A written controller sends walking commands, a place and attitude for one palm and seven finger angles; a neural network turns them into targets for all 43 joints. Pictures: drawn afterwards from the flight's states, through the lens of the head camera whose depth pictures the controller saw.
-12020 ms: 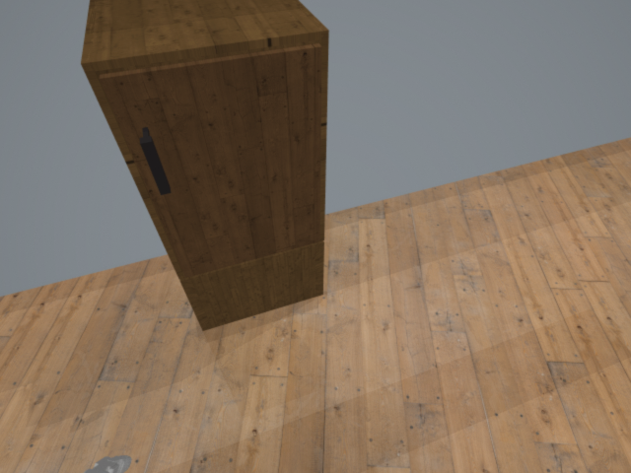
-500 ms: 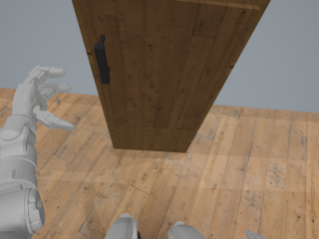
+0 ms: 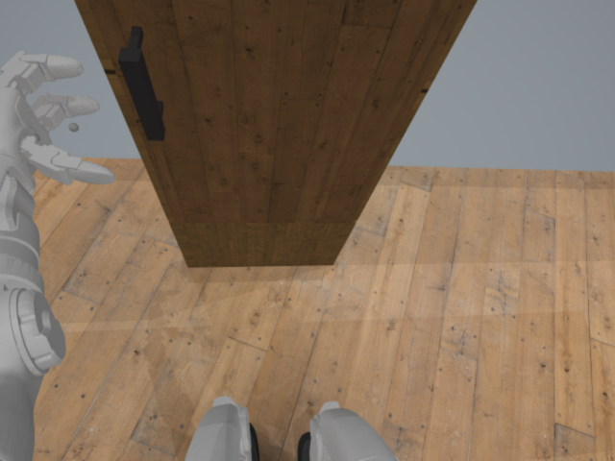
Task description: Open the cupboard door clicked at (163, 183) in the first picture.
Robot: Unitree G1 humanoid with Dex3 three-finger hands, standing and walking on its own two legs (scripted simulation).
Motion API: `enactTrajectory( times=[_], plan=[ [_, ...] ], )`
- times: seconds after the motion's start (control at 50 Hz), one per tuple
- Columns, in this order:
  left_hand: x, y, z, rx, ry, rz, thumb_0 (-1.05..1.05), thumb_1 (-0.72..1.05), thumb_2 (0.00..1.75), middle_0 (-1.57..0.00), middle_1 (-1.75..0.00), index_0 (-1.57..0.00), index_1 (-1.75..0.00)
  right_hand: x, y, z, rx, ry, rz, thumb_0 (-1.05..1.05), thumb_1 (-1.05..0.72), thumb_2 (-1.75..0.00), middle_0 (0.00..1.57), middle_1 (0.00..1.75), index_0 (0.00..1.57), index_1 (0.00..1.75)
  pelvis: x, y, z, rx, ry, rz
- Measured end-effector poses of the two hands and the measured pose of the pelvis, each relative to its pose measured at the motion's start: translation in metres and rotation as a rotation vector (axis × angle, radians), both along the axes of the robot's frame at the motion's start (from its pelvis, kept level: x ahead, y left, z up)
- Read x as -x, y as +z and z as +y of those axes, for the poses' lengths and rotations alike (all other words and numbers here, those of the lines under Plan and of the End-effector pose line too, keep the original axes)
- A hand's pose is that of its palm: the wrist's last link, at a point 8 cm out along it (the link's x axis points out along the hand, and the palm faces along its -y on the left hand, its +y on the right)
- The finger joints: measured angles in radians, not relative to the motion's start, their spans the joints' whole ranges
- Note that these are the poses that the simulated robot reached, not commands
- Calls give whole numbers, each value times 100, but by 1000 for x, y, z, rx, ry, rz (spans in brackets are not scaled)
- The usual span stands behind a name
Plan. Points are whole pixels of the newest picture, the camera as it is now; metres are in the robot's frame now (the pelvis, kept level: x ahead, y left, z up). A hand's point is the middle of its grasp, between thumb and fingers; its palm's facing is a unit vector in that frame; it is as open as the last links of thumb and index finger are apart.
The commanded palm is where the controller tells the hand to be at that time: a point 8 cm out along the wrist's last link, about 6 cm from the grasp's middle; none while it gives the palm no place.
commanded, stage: move the hooked fingers beside the handle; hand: left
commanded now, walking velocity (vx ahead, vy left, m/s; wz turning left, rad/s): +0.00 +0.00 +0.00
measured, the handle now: (146, 87) +0.57 +0.17 +0.08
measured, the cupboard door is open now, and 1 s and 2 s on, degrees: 0 0 0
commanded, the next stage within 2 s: slide the fingers in behind the handle in 1.28 s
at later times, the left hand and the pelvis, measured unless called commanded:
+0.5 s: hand (65, 117) +0.52 +0.25 +0.07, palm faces +0.02 -1.00 -0.02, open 14.0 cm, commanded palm +0.51 +0.27 +0.07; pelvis +0.01 +0.01 +0.00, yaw -1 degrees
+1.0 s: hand (78, 119) +0.53 +0.24 +0.07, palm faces +0.01 -1.00 -0.04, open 14.0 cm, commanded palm +0.52 +0.26 +0.07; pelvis +0.00 +0.00 -0.01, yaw +0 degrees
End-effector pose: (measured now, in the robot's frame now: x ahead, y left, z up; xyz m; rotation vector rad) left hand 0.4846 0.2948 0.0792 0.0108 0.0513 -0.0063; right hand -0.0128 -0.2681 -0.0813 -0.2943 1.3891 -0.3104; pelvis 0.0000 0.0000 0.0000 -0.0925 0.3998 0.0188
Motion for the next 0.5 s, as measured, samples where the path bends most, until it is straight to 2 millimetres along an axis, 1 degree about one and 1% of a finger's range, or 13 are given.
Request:
enactTrajectory(
  times=[0.18,0.24,0.32,0.4,0.44,0.5],
  plan=[
    [-28,-2,-5,3,1,-10,-1,-50,30,-30,-120,-30,-120,14,-1,6,4,-16,60,1,-90,-90,20,30,20,30,-1,-6,3,12,-1,39],
    [-33,-4,-6,5,-1,-14,-1,-50,30,-30,-120,-30,-120,18,-1,8,3,-27,73,1,-90,-90,20,30,20,30,-2,-6,5,12,-8,50],
    [-29,-12,-3,3,0,13,-1,-50,30,-30,-120,-30,-120,19,2,12,-7,-41,78,1,-90,-90,20,30,20,30,-5,-4,6,10,-19,49],
    [-22,-19,6,4,18,42,-1,-50,30,-30,-120,-30,-120,16,3,14,-13,-38,78,1,-90,-90,20,30,20,30,-7,-2,7,11,-19,42],
    [-20,-16,11,-3,28,18,-1,-50,30,-30,-120,-30,-120,13,4,14,-11,-33,79,1,-90,-90,20,30,20,30,-8,-2,7,14,-15,39],
    [-18,-5,13,-8,27,-35,-1,-50,30,-30,-120,-30,-120,8,4,14,-10,-20,82,1,-90,-90,20,30,20,30,-9,-1,8,19,-5,34]
  ],
)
